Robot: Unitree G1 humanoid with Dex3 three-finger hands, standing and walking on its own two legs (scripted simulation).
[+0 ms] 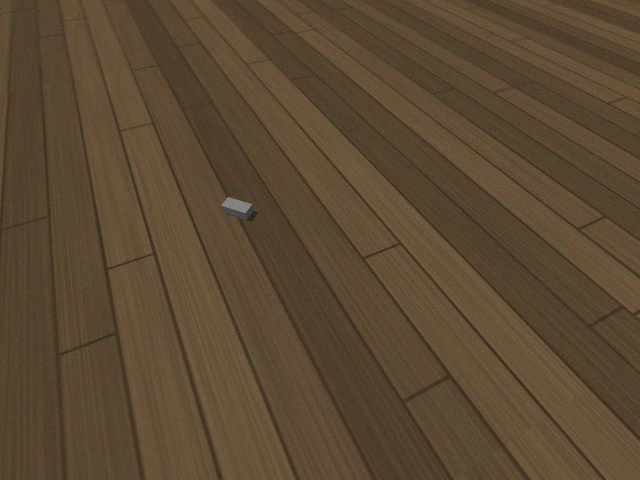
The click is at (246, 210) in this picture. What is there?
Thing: flat box
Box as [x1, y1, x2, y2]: [221, 197, 253, 219]
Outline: 221,205 223,212 245,219 253,210 252,204 229,197
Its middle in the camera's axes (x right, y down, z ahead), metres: -0.39 -0.15 +1.80
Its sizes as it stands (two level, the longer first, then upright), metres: 0.128 0.064 0.042
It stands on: the floor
